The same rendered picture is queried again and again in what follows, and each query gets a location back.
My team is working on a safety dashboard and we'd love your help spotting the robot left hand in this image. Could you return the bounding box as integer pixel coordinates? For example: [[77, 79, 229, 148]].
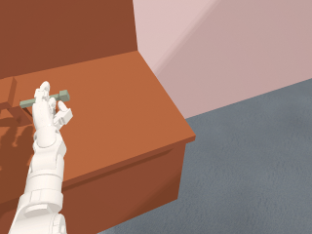
[[32, 81, 73, 131]]

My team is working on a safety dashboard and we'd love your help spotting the robot left upper arm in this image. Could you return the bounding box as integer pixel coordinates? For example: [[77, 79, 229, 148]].
[[10, 213, 67, 234]]

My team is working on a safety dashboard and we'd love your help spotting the left robot forearm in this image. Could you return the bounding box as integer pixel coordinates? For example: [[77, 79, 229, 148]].
[[8, 126, 66, 234]]

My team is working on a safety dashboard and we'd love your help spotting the counter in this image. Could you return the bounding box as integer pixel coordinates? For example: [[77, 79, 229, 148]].
[[0, 0, 196, 234]]

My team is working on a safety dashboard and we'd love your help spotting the tap lever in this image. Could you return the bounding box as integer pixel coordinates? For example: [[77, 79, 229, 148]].
[[19, 90, 70, 108]]

